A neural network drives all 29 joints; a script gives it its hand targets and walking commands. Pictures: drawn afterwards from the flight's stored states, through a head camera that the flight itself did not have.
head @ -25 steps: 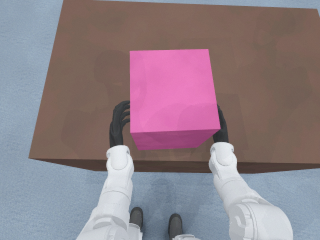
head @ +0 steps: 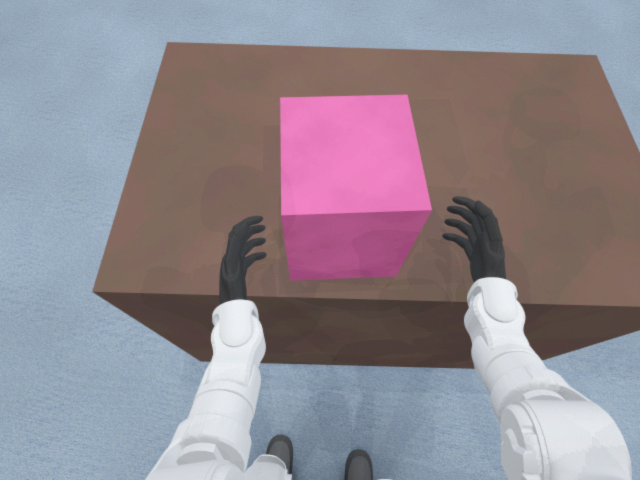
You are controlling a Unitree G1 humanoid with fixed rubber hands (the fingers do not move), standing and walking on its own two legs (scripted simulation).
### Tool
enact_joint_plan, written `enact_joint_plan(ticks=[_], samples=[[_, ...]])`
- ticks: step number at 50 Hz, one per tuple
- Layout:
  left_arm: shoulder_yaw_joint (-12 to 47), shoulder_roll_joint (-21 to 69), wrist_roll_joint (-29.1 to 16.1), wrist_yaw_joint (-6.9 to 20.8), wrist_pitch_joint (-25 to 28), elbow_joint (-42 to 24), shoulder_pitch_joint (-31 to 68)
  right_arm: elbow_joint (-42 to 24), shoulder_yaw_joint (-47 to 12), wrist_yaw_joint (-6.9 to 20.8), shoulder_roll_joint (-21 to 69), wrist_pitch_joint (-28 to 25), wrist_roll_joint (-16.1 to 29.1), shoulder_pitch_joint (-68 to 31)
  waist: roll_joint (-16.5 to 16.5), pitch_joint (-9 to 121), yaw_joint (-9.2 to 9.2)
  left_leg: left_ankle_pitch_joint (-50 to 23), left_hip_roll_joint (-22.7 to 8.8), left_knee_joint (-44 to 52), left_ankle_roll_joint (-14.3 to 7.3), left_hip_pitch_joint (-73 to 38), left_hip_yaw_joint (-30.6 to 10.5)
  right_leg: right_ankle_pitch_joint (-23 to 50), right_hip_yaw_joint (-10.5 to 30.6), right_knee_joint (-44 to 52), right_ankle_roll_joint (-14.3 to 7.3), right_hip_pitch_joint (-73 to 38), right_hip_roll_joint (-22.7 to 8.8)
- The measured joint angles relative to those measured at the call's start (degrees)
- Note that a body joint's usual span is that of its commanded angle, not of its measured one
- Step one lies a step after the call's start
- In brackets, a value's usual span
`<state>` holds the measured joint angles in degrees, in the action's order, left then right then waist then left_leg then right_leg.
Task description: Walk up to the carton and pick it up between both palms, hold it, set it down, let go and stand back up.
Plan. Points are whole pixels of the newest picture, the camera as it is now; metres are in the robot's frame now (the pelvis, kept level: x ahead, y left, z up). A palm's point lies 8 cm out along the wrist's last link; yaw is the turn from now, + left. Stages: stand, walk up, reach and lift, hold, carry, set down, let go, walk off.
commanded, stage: set down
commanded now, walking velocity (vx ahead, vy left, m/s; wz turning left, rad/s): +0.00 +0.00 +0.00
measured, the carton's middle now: (343, 195) +0.49 +0.03 -0.02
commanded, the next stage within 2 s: none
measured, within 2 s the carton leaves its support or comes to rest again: neither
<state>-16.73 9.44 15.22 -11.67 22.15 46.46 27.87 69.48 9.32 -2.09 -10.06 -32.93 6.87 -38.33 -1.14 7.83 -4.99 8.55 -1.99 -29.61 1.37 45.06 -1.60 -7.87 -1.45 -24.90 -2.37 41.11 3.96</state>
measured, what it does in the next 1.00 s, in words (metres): stands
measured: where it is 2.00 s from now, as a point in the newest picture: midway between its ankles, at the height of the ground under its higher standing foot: outside the picture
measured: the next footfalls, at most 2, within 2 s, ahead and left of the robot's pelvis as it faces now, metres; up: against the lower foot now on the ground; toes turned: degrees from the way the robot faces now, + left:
none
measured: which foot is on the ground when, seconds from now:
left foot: down 0.00-1.00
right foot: down 0.00-1.00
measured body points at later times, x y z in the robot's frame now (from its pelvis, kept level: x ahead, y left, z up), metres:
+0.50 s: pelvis -0.04 -0.02 +0.00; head +0.02 -0.01 +0.44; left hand +0.32 +0.16 +0.01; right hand +0.37 -0.19 +0.01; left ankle +0.03 +0.12 -0.73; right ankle +0.02 -0.10 -0.73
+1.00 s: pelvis +0.01 -0.02 +0.01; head +0.00 -0.01 +0.46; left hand +0.22 +0.18 -0.01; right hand +0.26 -0.23 -0.02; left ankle +0.03 +0.12 -0.73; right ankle +0.02 -0.10 -0.73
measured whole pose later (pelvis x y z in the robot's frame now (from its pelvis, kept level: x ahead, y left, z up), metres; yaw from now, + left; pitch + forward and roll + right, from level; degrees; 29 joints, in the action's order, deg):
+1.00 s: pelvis +0.01 -0.02 +0.01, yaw +1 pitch -1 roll +0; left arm -5.2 1.3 5.8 -8.6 18.6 30.0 -7.0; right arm 50.3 -0.5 3.7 -11.8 -28.7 15.3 -1.6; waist -1.1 1.3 -3.2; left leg 13.4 -1.9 -29.6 1.7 15.6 -1.5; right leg -14.9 -1.4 -29.2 -3.7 13.7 4.0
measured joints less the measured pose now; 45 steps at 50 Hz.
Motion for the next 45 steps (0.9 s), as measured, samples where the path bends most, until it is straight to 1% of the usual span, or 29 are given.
enact_joint_plan(ticks=[6, 12, 16, 20, 24, 27, 32, 39, 45], samples=[[1.77, -1.85, -2.28, -0.15, -1.88, 0.01, 0.0, 0.03, -1.32, 2.69, -1.67, 4.41, 3.01, 0.0, 0.0, 0.01, 0.0, -1.36, -0.03, 0.0, 0.0, -1.91, 0.05, 1.08, 0.0, -0.66, 0.0, -1.55, 0.01], [5.6, -4.77, -6.36, -1.02, -4.32, 0.0, 0.01, 0.01, -1.4, 4.88, -1.75, 9.51, 3.63, 0.0, 0.0, 0.0, 0.0, -2.21, -0.04, 0.0, 0.0, -3.79, 0.1, 1.44, 0.0, -1.74, -0.19, -2.88, 0.01], [7.78, -5.9, -8.75, -1.29, -5.31, 0.05, 0.0, -0.01, -1.44, 5.52, -1.74, 11.56, 3.64, 0.0, 0.01, 0.0, 0.0, -2.53, -0.04, 0.0, 0.0, -4.71, 0.12, 1.22, 0.0, -2.64, -0.26, -3.35, 0.01], [8.64, -6.25, -9.38, -1.3, -6.21, 0.53, 0.0, -0.02, -1.62, 5.62, -1.74, 12.56, 3.64, 0.03, 0.0, 0.0, 0.0, -2.58, -0.04, 0.0, 0.0, -5.54, 0.15, 0.83, 0.0, -3.49, -0.37, -3.76, 0.01], [8.73, -6.26, -9.38, -1.21, -6.65, 0.58, -0.63, -0.02, -1.98, 5.62, -1.74, 12.62, 3.64, 0.9, 0.0, 0.01, 0.0, -2.21, -0.03, 0.0, 0.0, -6.77, 0.17, 0.18, 0.0, -4.1, -0.51, -4.69, 0.01], [8.73, -6.26, -9.37, -0.64, -6.65, 0.59, -2.14, -0.03, -2.41, 5.62, -1.74, 12.62, 3.63, 2.89, 0.0, -0.13, 0.0, -1.57, -0.03, 0.0, 0.0, -8.46, 0.17, -0.54, 0.0, -4.26, -0.66, -6.32, 0.01], [8.73, -6.36, -9.37, 0.69, -6.13, -0.18, -8.14, -2.29, -3.97, 5.64, -1.73, 10.92, 3.8, 9.96, 0.0, -1.13, 0.14, 0.18, 0.0, -0.01, 0.01, -13.25, 0.17, -2.28, 0.02, -4.26, -0.93, -11.14, 0.01], [8.72, -7.44, -9.37, 1.99, -4.03, -6.49, -21.16, -8.49, -6.9, 5.62, -1.74, 6.48, 6.78, 21.67, 0.0, -3.98, 1.55, 2.77, 0.03, -0.01, 0.24, -21.18, 0.14, -4.9, 0.05, -4.26, -1.09, -19.12, 0.01], [9.45, -7.68, -9.37, 2.55, -3.44, -13.34, -29.94, -14.24, -9.14, 5.72, -1.74, 4.54, 8.44, 30.73, 0.0, -6.19, 1.7, 4.17, 0.05, 0.0, 0.31, -26.43, 0.12, -6.34, 0.05, -4.26, -1.26, -24.41, 0.0]])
